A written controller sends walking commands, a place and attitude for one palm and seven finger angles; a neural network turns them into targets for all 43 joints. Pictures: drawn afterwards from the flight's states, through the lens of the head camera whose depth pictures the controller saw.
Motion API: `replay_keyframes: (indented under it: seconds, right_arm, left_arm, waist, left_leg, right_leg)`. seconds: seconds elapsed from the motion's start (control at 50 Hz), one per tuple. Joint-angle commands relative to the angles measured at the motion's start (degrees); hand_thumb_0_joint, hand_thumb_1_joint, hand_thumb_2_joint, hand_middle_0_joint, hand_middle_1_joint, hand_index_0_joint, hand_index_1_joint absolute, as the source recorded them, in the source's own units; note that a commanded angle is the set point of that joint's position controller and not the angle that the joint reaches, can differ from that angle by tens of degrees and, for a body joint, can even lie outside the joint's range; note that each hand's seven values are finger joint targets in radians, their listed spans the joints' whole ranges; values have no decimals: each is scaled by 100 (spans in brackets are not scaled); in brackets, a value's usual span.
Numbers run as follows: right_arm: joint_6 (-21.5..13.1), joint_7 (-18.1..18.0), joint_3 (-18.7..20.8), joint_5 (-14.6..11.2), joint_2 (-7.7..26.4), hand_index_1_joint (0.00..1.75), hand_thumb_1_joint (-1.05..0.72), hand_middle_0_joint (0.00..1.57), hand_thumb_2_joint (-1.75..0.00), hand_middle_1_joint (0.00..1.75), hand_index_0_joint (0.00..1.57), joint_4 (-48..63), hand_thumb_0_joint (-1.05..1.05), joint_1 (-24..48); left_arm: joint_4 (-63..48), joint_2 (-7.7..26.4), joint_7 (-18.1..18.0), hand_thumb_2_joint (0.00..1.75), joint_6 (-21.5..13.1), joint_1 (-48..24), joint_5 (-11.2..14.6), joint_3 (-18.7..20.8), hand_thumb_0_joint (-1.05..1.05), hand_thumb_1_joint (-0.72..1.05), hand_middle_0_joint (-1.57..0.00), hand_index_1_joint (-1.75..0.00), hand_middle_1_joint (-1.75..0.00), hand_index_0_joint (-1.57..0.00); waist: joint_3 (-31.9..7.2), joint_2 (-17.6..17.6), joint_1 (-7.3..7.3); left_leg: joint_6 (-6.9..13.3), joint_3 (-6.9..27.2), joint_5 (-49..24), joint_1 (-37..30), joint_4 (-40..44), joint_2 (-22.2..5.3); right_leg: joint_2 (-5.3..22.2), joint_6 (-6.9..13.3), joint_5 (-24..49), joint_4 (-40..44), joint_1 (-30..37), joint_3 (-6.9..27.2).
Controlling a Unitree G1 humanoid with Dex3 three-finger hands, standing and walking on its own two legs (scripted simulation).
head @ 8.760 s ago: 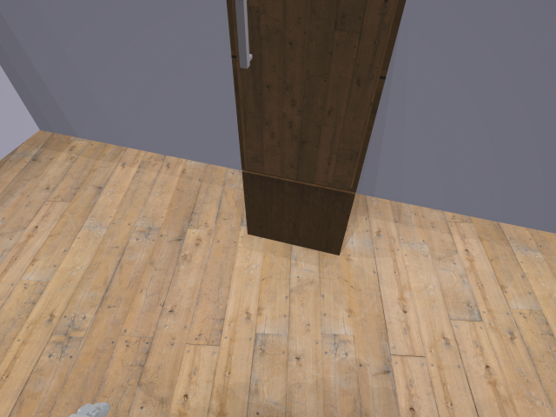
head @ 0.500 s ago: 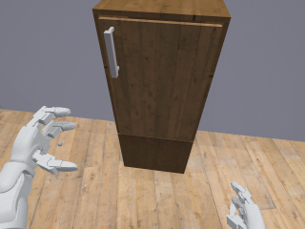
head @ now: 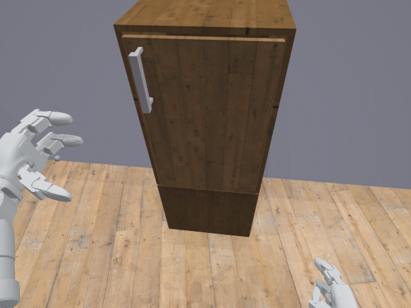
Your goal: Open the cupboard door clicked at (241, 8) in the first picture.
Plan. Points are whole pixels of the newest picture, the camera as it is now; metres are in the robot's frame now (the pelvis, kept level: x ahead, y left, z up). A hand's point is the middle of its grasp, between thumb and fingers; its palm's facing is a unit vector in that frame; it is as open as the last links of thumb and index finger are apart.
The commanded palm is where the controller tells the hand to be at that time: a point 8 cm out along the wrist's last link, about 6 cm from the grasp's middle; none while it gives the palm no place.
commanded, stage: raise the hand with hooked fingers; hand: left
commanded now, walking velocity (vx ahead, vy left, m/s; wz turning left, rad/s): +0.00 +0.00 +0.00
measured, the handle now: (143, 81) +0.61 +0.23 +0.15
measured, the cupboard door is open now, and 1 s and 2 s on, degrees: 0 0 0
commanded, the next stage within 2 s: move the hooked fingers beside the handle in 0.38 s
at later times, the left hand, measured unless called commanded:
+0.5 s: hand (61, 165) +0.29 +0.27 +0.17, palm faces +0.04 -1.00 -0.05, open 14.0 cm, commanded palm +0.26 +0.31 +0.17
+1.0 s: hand (83, 134) +0.37 +0.28 +0.17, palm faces +0.01 -1.00 -0.02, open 14.0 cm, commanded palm +0.35 +0.32 +0.16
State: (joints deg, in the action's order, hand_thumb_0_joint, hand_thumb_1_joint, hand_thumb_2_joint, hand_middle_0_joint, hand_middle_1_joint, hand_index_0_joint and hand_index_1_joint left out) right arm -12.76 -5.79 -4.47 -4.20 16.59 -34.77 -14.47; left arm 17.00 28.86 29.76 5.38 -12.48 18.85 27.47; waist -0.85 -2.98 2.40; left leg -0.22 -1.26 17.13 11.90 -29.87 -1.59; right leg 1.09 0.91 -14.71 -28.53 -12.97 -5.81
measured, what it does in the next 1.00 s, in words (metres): stands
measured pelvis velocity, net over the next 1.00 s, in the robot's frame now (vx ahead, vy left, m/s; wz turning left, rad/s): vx -0.01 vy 0.00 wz -0.01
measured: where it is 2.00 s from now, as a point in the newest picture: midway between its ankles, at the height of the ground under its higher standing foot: outside the picture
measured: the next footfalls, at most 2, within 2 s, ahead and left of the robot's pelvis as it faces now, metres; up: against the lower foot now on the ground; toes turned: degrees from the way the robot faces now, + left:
none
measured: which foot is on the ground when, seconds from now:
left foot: down 0.00-1.00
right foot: down 0.00-1.00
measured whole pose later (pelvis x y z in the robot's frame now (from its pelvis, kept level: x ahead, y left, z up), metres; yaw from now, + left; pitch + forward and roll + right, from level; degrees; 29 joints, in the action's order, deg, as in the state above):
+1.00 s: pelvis -0.01 +0.00 +0.00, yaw -1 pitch +2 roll +0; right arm -11.5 -6.6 -4.1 -4.2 17.4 -36.1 -17.2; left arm 40.9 31.3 27.9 0.1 -31.4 13.7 25.2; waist -0.8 -1.7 -0.5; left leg 0.2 -2.0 16.7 16.5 -31.2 -1.4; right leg 1.3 0.7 -13.9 -29.8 -17.8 -4.9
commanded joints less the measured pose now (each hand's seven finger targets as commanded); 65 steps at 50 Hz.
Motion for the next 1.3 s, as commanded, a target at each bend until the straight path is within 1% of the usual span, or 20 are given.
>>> replay_keyframes:
  seconds: [0.0, 0.12, 0.18, 0.24, 0.32, 0.36, 0.42, 0.56, 0.68, 0.74, 0.76, 0.82, 0.88, 0.92, 0.98, 1.02, 1.08, 1.14, 1.24, 1.28]
  right_arm:
    - [-296, -3, 321, 5, 672, 30, -90, 20, -90, 30, 20, 1032, 0, 682]
    - [-332, -33, 319, 38, 618, 30, -90, 20, -90, 30, 20, 1042, 0, 685]
    - [-350, -84, 318, 32, 597, 30, -90, 20, -90, 30, 20, 999, 0, 673]
    - [-332, -107, 310, 19, 610, 30, -90, 20, -90, 30, 20, 948, 0, 688]
    - [-320, -126, 304, 1, 623, 30, -90, 20, -90, 30, 20, 969, 0, 698]
    - [-342, -117, 300, 6, 606, 30, -90, 20, -90, 30, 20, 995, 0, 733]
    - [-321, -106, 286, 20, 607, 30, -90, 20, -90, 30, 20, 957, 0, 689]
    - [-351, -213, 264, -21, 616, 30, -90, 20, -90, 30, 20, 849, 0, 657]
    - [-323, -245, 267, 6, 710, 30, -90, 20, -90, 30, 20, 673, 0, 483]
    - [-290, -206, 255, 2, 714, 30, -90, 20, -90, 30, 20, 718, 0, 490]
    - [-280, -206, 270, 1, 719, 30, -90, 20, -90, 30, 20, 700, 0, 427]
    - [-227, -163, 301, 38, 800, 30, -90, 20, -90, 30, 20, 722, 0, 275]
    - [-179, -150, 326, 11, 820, 30, -90, 20, -90, 30, 20, 678, 0, 159]
    - [-138, -141, 346, 21, 865, 30, -90, 20, -90, 30, 20, 651, 0, 57]
    - [-116, -123, 379, 35, 872, 30, -90, 20, -90, 30, 20, 649, 0, -97]
    - [-84, -99, 398, 55, 900, 30, -90, 20, -90, 30, 20, 625, 0, -202]
    - [6, -77, 410, 44, 942, 30, -90, 20, -90, 30, 20, 574, 0, -307]
    - [77, -58, 452, 69, 978, 30, -90, 20, -90, 30, 20, 543, 0, -435]
    - [231, -43, 467, 87, 1037, 30, -90, 20, -90, 30, 20, 435, 0, -678]
    - [268, -39, 476, 101, 1040, 30, -90, 20, -90, 30, 20, 399, 0, -778]
  left_arm:
    - [-1115, 1471, 16, 30, -270, -1236, 191, 498, 0, -50, -30, -120, -120, -30]
    - [-1750, 1709, -252, 30, -518, -1605, 140, 703, 0, -50, -30, -120, -120, -30]
    - [-1620, 1571, -296, 30, -514, -1548, 86, 620, 0, -50, -30, -120, -120, -30]
    - [-1325, 1469, -233, 30, -425, -1468, 101, 514, 0, -50, -30, -120, -120, -30]
    - [-1367, 1417, -176, 30, -375, -1552, 121, 410, 0, -50, -30, -120, -120, -30]
    - [-1506, 1494, -180, 30, -410, -1602, 104, 478, 0, -50, -30, -120, -120, -30]
    - [-1178, 1465, -174, 30, -390, -1356, 156, 518, 0, -50, -30, -120, -120, -30]
    - [-1076, 1335, -258, 30, -521, -2719, -38, 16, 0, -50, -30, -120, -120, -30]
    - [5, 1658, -285, 30, -621, -3077, -164, 171, 0, -50, -30, -120, -120, -30]
    - [193, 1644, -228, 30, -675, -3389, -201, 33, 0, -50, -30, -120, -120, -30]
    - [315, 1625, -237, 30, -707, -3557, -224, -7, 0, -50, -30, -120, -120, -30]
    - [753, 2016, -224, 30, -768, -3399, -229, 354, 0, -50, -30, -120, -120, -30]
    - [1047, 1891, -199, 30, -843, -3992, -300, 98, 0, -50, -30, -120, -120, -30]
    - [1262, 2020, -199, 30, -923, -4178, -334, 133, 0, -50, -30, -120, -120, -30]
    - [1233, 2005, -205, 30, -1064, -4490, -421, 38, 0, -50, -30, -120, -120, -30]
    - [1424, 2067, -208, 30, -1116, -4460, -381, 120, 0, -50, -30, -120, -120, -30]
    - [1821, 2119, -199, 30, -1105, -4601, -432, 117, 0, -50, -30, -120, -120, -30]
    - [1879, 2367, -221, 30, -1188, -4983, -522, 207, 0, -50, -30, -120, -120, -30]
    - [2611, 2613, -164, 30, -1369, -5359, -605, 282, 0, -50, -30, -120, -120, -30]
    - [2660, 2582, -131, 30, -1482, -5671, -698, 138, 0, -50, -30, -120, -120, -30]
  waist:
    - [-1186, 148, 47]
    - [-1269, -182, 65]
    - [-1199, -330, 24]
    - [-923, -155, 1]
    - [-1022, 35, -17]
    - [-1209, -206, 7]
    - [-970, 94, 24]
    - [-964, -275, -235]
    - [-1013, 91, -238]
    - [-1169, -290, -212]
    - [-1230, -159, -258]
    - [-1359, 99, -147]
    - [-1329, -1, -316]
    - [-1402, 53, -321]
    - [-1738, -299, -345]
    - [-1731, -26, -340]
    - [-1610, -4, -391]
    - [-1811, -211, -425]
    - [-1788, 38, -544]
    - [-1945, -343, -586]
  left_leg:
    - [198, 151, -1447, -158, 297, 231]
    - [198, 116, -1462, -292, 344, 224]
    - [209, 75, -1413, -347, 386, 236]
    - [209, 80, -1255, -239, 410, 226]
    - [204, 119, -1170, -281, 417, 227]
    - [205, 116, -1305, -355, 410, 241]
    - [202, 129, -1207, -212, 414, 225]
    - [185, 219, -816, -386, 490, 222]
    - [192, 248, -813, -148, 467, 219]
    - [169, 220, -965, -144, 432, 230]
    - [176, 240, -1023, -191, 410, 217]
    - [185, 223, -1189, -9, 356, 215]
    - [191, 204, -1040, 17, 317, 203]
    - [190, 206, -1082, 67, 291, 204]
    - [182, 213, -1362, -104, 231, 209]
    - [189, 227, -1468, -65, 207, 192]
    - [193, 205, -1383, 123, 207, 185]
    - [187, 200, -1539, 78, 146, 188]
    - [209, 171, -1455, 365, 43, 175]
    - [184, 200, -1583, 221, -9, 167]
  right_leg:
    - [-90, 18, 1549, 276, 475, 349]
    - [-98, 26, 1488, 298, 586, 383]
    - [-98, 16, 1513, 332, 519, 376]
    - [-97, -1, 1383, 401, 410, 408]
    - [-117, -10, 1194, 417, 428, 385]
    - [-108, 8, 1361, 366, 512, 372]
    - [-123, -1, 1261, 416, 418, 378]
    - [-142, 19, 682, 493, 75, 337]
    - [-106, 35, 733, 451, 123, 348]
    - [-74, 70, 921, 372, 182, 370]
    - [-91, 66, 990, 352, 133, 345]
    - [-103, 75, 1180, 275, 288, 355]
    - [-91, 55, 1067, 260, 16, 378]
    - [-108, 63, 1077, 237, 41, 391]
    - [-104, 88, 1364, 137, 46, 382]
    - [-142, 90, 1472, 122, 61, 363]
    - [-121, 74, 1465, 87, -55, 366]
    - [-128, 83, 1578, 45, -42, 388]
    - [-135, 48, 1625, -24, -97, 428]
    - [-143, 71, 1641, -74, -261, 415]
